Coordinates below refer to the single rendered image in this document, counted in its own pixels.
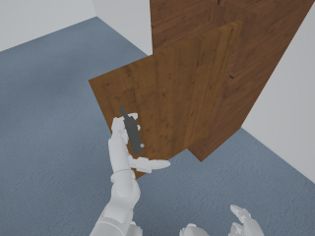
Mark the robot left hand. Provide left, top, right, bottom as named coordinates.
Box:
left=108, top=113, right=170, bottom=173

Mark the robot left forearm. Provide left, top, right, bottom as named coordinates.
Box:
left=90, top=169, right=141, bottom=236

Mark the handle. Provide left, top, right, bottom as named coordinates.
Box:
left=118, top=107, right=143, bottom=155

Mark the cupboard door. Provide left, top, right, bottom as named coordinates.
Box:
left=89, top=20, right=243, bottom=180

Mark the left robot thigh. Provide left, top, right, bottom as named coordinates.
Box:
left=126, top=224, right=143, bottom=236

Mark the robot right hand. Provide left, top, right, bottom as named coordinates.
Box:
left=228, top=205, right=265, bottom=236

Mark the robot right shin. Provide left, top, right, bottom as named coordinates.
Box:
left=187, top=223, right=197, bottom=227

